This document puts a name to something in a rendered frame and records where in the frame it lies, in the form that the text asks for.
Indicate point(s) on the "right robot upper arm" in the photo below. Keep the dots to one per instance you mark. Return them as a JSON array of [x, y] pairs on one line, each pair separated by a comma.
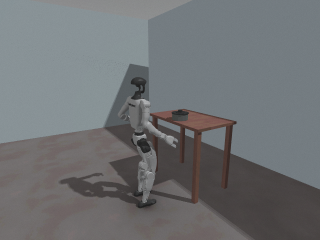
[[145, 106]]

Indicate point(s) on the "lid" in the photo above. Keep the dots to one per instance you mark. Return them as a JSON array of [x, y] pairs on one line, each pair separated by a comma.
[[180, 113]]

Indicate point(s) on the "left robot upper arm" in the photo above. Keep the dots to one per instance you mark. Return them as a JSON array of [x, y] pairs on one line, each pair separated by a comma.
[[124, 108]]

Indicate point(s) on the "humanoid robot torso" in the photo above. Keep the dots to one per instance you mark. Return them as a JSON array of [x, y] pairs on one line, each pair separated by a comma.
[[136, 120]]

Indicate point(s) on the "pot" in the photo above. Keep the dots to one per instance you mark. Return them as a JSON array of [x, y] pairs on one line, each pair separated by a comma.
[[180, 117]]

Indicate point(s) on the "right robot hand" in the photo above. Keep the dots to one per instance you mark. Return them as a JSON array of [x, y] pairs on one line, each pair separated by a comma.
[[170, 140]]

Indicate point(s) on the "robot right forearm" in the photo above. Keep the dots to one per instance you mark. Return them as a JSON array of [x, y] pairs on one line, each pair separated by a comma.
[[156, 132]]

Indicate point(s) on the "robot right thigh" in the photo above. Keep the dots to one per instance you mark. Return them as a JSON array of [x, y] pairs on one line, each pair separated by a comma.
[[150, 155]]

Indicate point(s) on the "table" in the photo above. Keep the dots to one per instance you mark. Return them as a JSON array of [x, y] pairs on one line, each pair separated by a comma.
[[197, 122]]

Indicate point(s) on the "robot left forearm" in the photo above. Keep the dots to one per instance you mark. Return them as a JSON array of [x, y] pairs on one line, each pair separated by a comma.
[[127, 118]]

